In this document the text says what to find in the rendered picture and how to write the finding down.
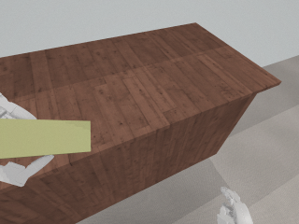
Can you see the left robot hand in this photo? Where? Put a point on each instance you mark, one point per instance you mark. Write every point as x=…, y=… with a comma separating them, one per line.
x=14, y=173

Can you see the sponge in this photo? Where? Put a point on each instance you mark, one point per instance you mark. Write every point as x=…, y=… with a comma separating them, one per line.
x=20, y=138

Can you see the right robot hand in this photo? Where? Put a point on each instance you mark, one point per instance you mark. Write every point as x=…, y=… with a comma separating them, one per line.
x=237, y=214

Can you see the table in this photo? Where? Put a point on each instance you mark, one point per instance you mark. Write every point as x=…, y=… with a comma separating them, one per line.
x=158, y=101

